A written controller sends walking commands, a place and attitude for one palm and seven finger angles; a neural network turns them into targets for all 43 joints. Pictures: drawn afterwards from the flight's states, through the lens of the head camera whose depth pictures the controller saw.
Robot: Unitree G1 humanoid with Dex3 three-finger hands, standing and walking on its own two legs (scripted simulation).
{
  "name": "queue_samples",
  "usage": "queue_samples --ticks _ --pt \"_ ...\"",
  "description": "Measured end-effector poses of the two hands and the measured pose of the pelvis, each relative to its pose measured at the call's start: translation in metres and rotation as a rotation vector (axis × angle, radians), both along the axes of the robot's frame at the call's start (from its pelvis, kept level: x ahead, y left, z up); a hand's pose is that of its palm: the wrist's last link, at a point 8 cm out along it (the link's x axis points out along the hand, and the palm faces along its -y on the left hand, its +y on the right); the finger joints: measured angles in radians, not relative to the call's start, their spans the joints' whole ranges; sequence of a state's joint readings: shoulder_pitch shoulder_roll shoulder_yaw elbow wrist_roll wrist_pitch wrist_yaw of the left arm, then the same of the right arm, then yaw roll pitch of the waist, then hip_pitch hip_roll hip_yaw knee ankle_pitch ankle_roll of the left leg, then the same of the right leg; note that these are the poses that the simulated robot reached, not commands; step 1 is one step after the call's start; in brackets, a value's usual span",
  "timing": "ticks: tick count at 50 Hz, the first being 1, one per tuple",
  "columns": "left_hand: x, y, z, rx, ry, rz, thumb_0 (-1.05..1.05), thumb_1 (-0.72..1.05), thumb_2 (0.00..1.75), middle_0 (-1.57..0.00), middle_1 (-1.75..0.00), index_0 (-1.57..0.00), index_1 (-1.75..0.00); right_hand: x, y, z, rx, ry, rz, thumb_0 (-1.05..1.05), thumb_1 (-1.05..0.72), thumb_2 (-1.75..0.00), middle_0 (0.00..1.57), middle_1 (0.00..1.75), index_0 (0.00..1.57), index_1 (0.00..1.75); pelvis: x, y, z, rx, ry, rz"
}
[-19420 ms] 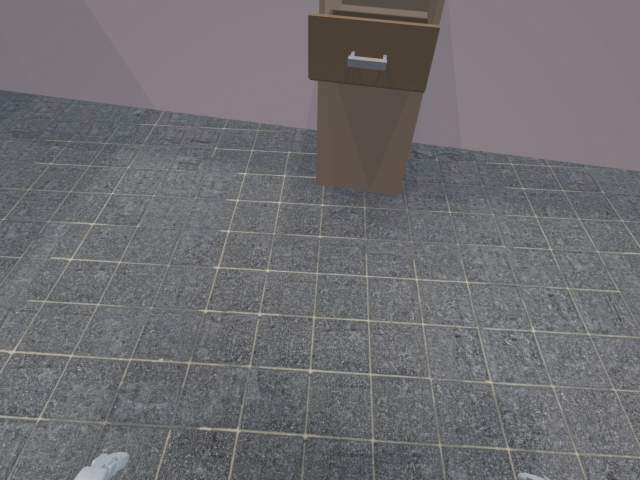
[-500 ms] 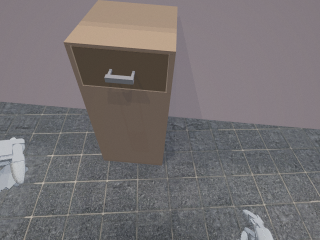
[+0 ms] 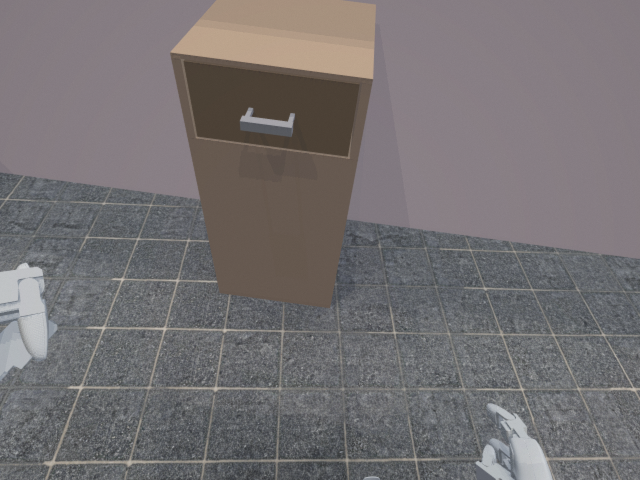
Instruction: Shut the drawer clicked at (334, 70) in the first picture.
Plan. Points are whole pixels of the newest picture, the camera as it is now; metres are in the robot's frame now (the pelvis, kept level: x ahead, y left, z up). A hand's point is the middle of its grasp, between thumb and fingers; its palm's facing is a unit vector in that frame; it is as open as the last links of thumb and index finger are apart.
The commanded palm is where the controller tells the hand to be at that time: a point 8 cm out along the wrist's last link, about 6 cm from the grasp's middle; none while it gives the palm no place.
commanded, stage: stop stepping back and stand still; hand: left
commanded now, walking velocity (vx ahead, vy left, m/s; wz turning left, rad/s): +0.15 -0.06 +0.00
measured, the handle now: (268, 120) +0.79 +0.15 +0.01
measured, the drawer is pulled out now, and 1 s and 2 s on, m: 0.00 0.00 0.00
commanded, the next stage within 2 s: let the arm hang, fingers relaxed in 0.74 s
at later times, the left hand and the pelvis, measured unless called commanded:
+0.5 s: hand (6, 385) +0.16 +0.25 +0.18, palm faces +0.37 -0.87 -0.33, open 3.3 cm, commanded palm +0.10 +0.28 +0.19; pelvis -0.05 +0.01 +0.00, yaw -4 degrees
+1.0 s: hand (98, 474) +0.14 +0.26 -0.04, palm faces +0.06 -0.92 -0.39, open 3.1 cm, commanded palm none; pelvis -0.07 +0.03 +0.01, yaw -2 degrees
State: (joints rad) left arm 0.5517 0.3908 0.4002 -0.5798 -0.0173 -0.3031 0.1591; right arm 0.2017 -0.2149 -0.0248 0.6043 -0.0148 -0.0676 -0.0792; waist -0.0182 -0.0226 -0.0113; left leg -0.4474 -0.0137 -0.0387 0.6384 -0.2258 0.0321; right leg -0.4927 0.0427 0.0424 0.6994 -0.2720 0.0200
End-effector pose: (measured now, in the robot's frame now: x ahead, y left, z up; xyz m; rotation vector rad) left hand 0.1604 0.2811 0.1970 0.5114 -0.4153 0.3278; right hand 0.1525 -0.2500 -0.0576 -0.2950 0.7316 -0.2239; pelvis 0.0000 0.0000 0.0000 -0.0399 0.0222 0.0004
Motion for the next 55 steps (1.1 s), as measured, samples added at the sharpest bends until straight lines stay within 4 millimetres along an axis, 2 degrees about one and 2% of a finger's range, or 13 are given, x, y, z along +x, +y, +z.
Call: queue_samples --ticks 4,9,14,19,26,31,36,42,44,46,48,52,55 --pt "-0.013 0.008 -0.009 -0.026 0.086 0.022 0.02 0.89 0.90 -1.41 -1.59 -1.40 -1.60 -0.030 0.018 0.002 0.044 0.015 0.006 0.01 -0.90 -0.90 0.20 0.30 0.20 0.30 -0.020 0.001 0.009 -0.023 0.001 -0.012" --pt "-0.038 -0.007 -0.001 -0.003 0.113 -0.027 0.02 0.89 0.90 -1.40 -1.59 -1.40 -1.60 -0.057 0.029 0.005 0.083 0.000 0.020 0.01 -0.90 -0.90 0.20 0.30 0.21 0.30 -0.033 -0.005 0.011 -0.011 0.019 -0.049" --pt "-0.046 -0.023 0.002 -0.017 0.094 -0.087 0.02 0.89 0.90 -1.41 -1.59 -1.40 -1.60 -0.072 0.022 -0.005 0.075 -0.002 0.025 0.01 -0.90 -0.90 0.20 0.30 0.21 0.30 -0.053 -0.006 0.007 -0.012 -0.012 -0.065" --pt "-0.049 -0.008 0.004 -0.036 0.050 -0.062 0.02 0.89 0.90 -1.41 -1.59 -1.40 -1.60 -0.086 0.007 -0.006 0.041 -0.012 -0.053 0.01 -0.90 -0.90 0.20 0.30 0.21 0.30 -0.051 0.002 0.003 -0.016 -0.051 -0.063" --pt "-0.041 0.014 -0.011 -0.102 0.051 -0.011 0.02 0.89 0.90 -1.41 -1.59 -1.40 -1.60 -0.091 0.008 0.001 0.006 -0.044 -0.103 0.01 -0.90 -0.90 0.20 0.30 0.20 0.30 -0.049 0.015 0.003 0.005 -0.074 -0.077" --pt "-0.044 0.001 -0.003 -0.055 0.104 -0.041 0.02 0.89 0.90 -1.40 -1.59 -1.40 -1.60 -0.091 0.026 0.011 0.061 -0.062 -0.036 0.01 -0.90 -0.90 0.20 0.30 0.20 0.30 -0.062 0.009 0.013 0.022 -0.058 -0.083" --pt "-0.058 -0.012 0.006 -0.006 0.131 -0.101 0.02 0.89 0.90 -1.40 -1.59 -1.40 -1.60 -0.090 0.028 0.003 0.079 -0.028 -0.013 0.01 -0.90 -0.90 0.20 0.30 0.21 0.30 -0.063 0.010 0.012 0.019 -0.049 -0.093" --pt "-0.050 0.015 -0.001 -0.044 0.097 -0.003 0.02 0.89 0.90 -1.41 -1.59 -1.40 -1.60 -0.087 0.027 -0.007 0.052 0.015 -0.041 0.01 -0.90 -0.90 0.20 0.30 0.21 0.30 -0.050 0.020 0.010 0.017 -0.028 -0.067" --pt "-0.034 0.025 -0.030 -0.062 0.224 0.015 0.01 0.89 0.90 -1.40 -1.59 -1.40 -1.60 -0.084 0.026 -0.013 0.071 0.041 -0.001 0.01 -0.90 -0.90 0.20 0.30 0.21 0.30 -0.053 0.026 0.010 0.020 -0.020 -0.056" --pt "-0.021 0.032 -0.087 -0.129 0.480 0.048 0.01 0.90 0.90 -1.39 -1.58 -1.39 -1.59 -0.084 0.023 -0.023 0.090 0.085 0.014 0.01 -0.90 -0.90 0.20 0.30 0.21 0.30 -0.059 0.030 0.009 0.030 -0.018 -0.044" --pt "-0.023 0.031 -0.150 -0.205 0.746 0.080 0.01 0.90 0.90 -1.36 -1.56 -1.36 -1.56 -0.089 0.020 -0.032 0.098 0.121 0.012 0.01 -0.90 -0.90 0.20 0.30 0.21 0.30 -0.065 0.030 0.008 0.045 -0.015 -0.040" --pt "-0.071 -0.001 -0.255 -0.320 1.170 0.086 0.01 0.91 0.90 -1.26 -1.46 -1.26 -1.46 -0.113 0.014 -0.044 0.109 0.197 -0.006 0.01 -0.90 -0.90 0.20 0.30 0.21 0.30 -0.076 0.021 0.002 0.077 -0.026 -0.050" --pt "-0.129 -0.034 -0.303 -0.416 1.422 0.070 0.02 0.91 0.90 -1.16 -1.36 -1.16 -1.37 -0.141 0.011 -0.049 0.115 0.301 -0.040 0.01 -0.90 -0.90 0.20 0.30 0.20 0.30 -0.078 0.016 0.004 0.050 -0.041 -0.030"
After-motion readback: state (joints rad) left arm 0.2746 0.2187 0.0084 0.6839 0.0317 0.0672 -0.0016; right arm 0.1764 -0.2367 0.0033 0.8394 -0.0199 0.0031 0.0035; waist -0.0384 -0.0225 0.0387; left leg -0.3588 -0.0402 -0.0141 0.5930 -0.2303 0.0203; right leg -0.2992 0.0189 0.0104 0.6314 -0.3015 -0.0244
